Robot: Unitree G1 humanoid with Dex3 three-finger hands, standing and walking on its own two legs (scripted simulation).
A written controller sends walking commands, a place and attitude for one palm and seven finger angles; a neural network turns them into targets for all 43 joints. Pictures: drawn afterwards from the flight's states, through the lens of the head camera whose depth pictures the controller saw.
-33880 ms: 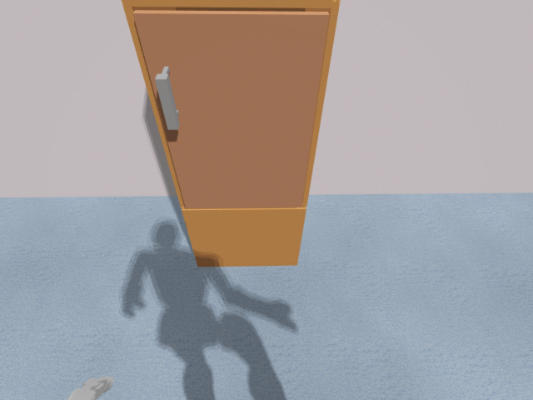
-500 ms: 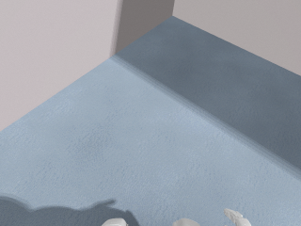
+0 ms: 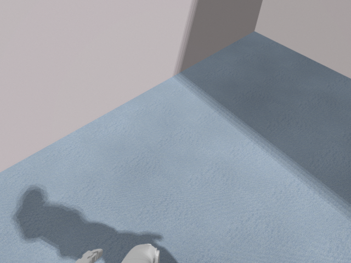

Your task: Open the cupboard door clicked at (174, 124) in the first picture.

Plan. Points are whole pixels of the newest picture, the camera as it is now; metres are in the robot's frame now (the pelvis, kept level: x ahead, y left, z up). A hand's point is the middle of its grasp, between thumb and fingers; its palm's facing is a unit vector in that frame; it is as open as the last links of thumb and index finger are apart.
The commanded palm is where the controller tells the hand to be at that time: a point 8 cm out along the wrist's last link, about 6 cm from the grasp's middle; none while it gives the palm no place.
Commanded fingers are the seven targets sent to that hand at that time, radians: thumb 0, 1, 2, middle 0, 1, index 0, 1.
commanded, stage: turn to face it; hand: left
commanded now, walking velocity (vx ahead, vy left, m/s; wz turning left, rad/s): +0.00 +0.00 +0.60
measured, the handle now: out of the picture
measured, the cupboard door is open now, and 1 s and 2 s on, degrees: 44 44 44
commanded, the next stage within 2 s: none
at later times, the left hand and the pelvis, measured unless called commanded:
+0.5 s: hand out of the picture +0.04 +0.26 -0.16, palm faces +0.29 -0.92 -0.26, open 7.3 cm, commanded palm none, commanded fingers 0.00 0.90 0.90 -0.20 -0.30 -0.20 -0.30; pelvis +0.01 +0.03 +0.00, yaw +16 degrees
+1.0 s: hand out of the picture -0.01 +0.18 -0.16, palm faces +0.58 -0.78 -0.25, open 7.3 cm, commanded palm none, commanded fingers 0.00 0.90 0.90 -0.20 -0.30 -0.20 -0.30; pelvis +0.04 -0.02 +0.00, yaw +37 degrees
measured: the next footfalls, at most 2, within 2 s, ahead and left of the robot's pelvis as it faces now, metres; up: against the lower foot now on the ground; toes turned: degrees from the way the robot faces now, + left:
left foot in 0.20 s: +0.05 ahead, +0.13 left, +0.00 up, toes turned +14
right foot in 0.68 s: +0.09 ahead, -0.11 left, +0.00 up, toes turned +22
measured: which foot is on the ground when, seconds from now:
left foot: up 0.00-0.18, down 0.20-0.68, up 0.70-1.00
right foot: down 0.00-0.20, up 0.22-0.66, down 0.68-1.00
